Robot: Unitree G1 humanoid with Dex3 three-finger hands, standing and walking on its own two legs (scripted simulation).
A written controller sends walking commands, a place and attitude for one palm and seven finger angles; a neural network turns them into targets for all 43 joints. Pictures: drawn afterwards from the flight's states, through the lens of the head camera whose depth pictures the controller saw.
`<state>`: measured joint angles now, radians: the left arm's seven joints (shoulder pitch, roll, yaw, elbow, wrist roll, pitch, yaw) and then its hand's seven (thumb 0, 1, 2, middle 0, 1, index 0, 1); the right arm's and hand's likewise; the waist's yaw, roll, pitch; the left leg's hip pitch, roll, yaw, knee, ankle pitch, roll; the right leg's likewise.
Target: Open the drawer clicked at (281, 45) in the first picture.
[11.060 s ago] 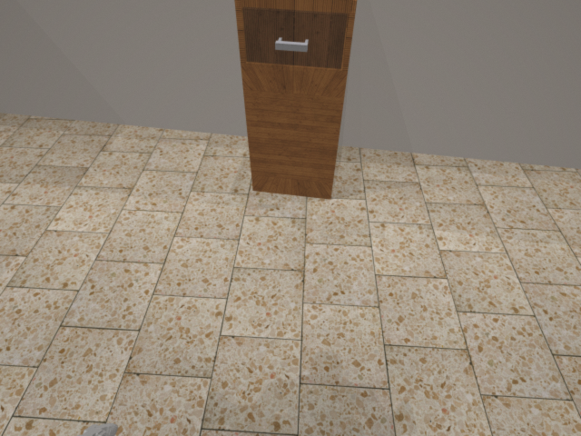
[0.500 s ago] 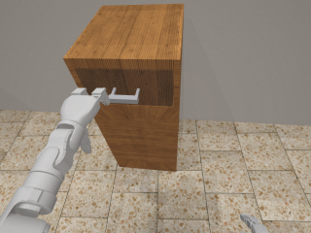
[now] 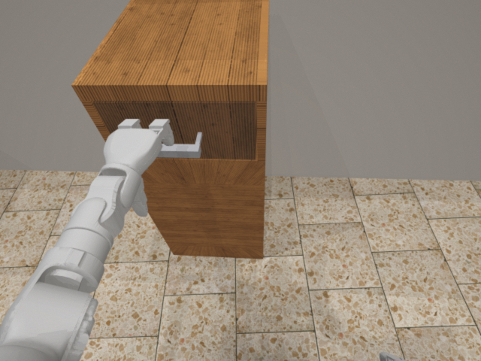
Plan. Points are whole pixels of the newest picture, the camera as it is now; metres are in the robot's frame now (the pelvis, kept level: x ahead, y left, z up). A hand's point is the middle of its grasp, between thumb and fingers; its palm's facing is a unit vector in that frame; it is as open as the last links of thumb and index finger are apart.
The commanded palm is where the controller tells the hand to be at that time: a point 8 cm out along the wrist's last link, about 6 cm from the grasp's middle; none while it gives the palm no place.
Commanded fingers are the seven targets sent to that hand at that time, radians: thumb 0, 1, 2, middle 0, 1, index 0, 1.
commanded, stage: move the hooked fingers above the handle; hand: left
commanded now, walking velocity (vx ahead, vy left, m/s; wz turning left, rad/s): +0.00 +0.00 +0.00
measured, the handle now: (177, 143) +0.56 +0.18 -0.01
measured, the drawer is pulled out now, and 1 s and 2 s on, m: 0.00 0.00 0.00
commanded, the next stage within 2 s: none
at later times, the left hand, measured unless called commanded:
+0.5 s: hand (172, 144) +0.50 +0.17 +0.05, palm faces -0.02 -0.02 -1.00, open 13.8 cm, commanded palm +0.48 +0.18 +0.11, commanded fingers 0.00 -0.50 0.30 -0.30 -1.20 -0.30 -1.20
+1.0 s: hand (159, 147) +0.49 +0.19 +0.05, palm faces -0.03 -0.01 -1.00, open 13.8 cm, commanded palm +0.47 +0.19 +0.11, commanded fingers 0.00 -0.50 0.30 -0.30 -1.20 -0.30 -1.20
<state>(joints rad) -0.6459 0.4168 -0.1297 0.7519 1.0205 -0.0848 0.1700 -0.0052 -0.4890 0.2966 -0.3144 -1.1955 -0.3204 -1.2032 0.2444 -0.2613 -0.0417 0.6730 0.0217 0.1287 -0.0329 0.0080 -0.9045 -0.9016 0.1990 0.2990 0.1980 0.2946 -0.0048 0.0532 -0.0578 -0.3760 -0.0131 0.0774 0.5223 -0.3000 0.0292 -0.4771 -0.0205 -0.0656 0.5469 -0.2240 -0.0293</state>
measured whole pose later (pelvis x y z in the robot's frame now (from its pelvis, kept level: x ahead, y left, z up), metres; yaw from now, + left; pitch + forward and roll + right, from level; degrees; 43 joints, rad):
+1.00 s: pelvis +0.01 +0.00 -0.01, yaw +0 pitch +14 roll +0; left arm -0.85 0.41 -0.12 1.02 1.06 -0.01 0.27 0.00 -0.49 0.30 -0.32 -1.20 -0.32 -1.20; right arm 0.29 -0.26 -0.05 0.70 0.00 0.12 -0.02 0.01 -0.90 -0.90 0.20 0.30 0.20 0.29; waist -0.07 0.05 -0.10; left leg -0.49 0.00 0.08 0.58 -0.34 0.03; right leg -0.58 -0.01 -0.07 0.57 -0.24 -0.03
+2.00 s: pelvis +0.01 +0.01 -0.01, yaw +0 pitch +14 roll +0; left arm -0.85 0.40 -0.11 1.02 1.08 -0.07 0.28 0.00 -0.49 0.30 -0.32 -1.20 -0.32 -1.20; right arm 0.30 -0.26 -0.05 0.70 0.00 0.11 -0.03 0.01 -0.90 -0.90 0.20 0.30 0.20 0.29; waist -0.08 0.05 -0.10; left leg -0.51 -0.01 0.08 0.60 -0.34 0.04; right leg -0.60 -0.01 -0.06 0.59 -0.25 -0.02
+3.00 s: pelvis +0.01 +0.00 -0.01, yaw -1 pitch +15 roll +0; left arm -0.86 0.41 -0.12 1.03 1.05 -0.01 0.24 -0.01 -0.49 0.30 -0.31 -1.20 -0.32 -1.20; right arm 0.31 -0.26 -0.05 0.70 0.00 0.11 -0.03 0.00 -0.90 -0.90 0.20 0.30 0.20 0.29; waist -0.08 0.06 -0.10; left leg -0.50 0.00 0.08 0.59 -0.34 0.03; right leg -0.59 -0.01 -0.06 0.58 -0.25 -0.03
